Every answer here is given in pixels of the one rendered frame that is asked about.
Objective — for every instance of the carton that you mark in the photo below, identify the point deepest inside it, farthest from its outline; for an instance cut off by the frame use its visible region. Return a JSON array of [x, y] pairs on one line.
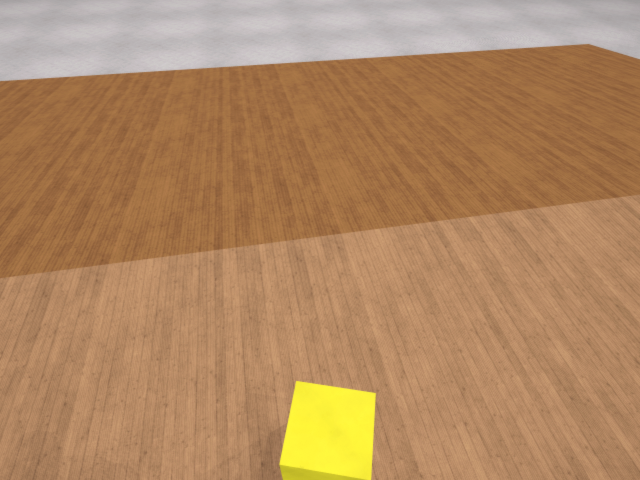
[[329, 434]]

